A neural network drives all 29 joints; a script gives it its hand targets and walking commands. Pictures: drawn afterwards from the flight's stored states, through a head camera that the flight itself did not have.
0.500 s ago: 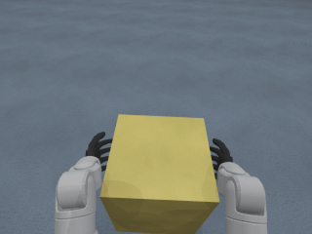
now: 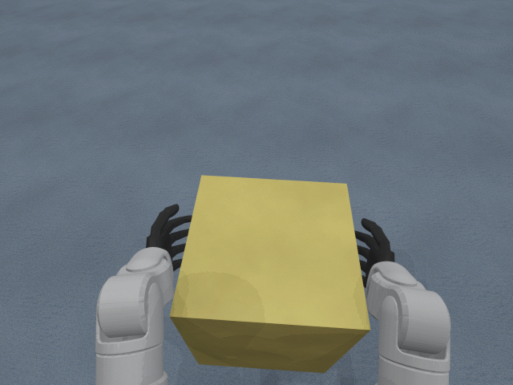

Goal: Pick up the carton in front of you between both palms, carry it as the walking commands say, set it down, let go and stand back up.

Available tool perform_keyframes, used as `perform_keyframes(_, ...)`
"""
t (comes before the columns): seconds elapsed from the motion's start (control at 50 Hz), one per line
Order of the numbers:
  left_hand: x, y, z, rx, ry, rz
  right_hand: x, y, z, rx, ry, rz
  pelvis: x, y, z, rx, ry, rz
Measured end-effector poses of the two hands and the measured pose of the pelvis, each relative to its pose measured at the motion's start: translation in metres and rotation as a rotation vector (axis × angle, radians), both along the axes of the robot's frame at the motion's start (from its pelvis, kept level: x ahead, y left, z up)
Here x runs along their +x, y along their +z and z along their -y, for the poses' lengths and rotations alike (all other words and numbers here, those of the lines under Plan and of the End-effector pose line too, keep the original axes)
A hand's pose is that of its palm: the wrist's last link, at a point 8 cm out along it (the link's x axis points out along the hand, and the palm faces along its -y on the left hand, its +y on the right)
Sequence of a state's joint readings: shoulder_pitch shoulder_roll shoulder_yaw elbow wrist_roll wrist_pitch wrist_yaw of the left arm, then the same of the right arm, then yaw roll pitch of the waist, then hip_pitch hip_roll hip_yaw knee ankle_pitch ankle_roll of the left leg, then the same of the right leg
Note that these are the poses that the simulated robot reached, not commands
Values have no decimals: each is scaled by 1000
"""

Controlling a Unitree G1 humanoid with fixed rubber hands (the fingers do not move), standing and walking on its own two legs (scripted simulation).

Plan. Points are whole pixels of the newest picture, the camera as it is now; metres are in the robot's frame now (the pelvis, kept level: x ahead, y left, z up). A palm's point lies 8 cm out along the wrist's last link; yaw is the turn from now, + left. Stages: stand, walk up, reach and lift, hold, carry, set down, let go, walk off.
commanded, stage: carry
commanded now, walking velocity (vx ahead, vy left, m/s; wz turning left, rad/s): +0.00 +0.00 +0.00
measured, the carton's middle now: (267, 280) +0.29 +0.00 +0.03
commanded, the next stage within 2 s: hold in 1.82 s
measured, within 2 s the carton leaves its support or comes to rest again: neither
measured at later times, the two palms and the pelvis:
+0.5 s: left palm (160, 225) +0.35 +0.17 +0.09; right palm (353, 236) +0.34 -0.13 +0.07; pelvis +0.07 +0.02 -0.01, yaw -1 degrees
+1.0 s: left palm (150, 245) +0.33 +0.18 +0.07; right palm (344, 257) +0.31 -0.12 +0.06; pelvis +0.05 +0.04 -0.01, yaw -1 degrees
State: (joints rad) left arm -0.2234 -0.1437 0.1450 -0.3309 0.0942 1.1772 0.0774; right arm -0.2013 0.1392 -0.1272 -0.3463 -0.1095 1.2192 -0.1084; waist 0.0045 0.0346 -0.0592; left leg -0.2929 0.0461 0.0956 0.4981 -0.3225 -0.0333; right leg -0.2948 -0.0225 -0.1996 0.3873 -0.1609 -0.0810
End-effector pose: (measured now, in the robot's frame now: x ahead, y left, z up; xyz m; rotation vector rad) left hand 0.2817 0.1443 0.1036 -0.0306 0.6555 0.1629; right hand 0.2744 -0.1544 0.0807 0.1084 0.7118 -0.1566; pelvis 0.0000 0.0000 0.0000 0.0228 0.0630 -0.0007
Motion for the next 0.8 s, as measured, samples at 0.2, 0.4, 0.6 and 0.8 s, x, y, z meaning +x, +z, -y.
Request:
perform_keyframes(0.2,48,-9,-8,-29,-12,-16,44,0,-7,-33,-5,-17,56,-10,-8,-14,-15,7)
perform_keyframes(0.4,67,-19,-17,-41,-21,-20,61,-6,-16,-51,-9,-20,73,-14,-17,-20,-14,-7)
perform_keyframes(0.6,64,-18,-26,-36,-21,-12,59,-6,-26,-49,-6,-12,73,-15,-26,-25,-18,2)
perform_keyframes(0.8,54,-23,-33,-39,-27,-32,48,-9,-32,-58,-7,-33,63,-12,-33,-26,-19,13)
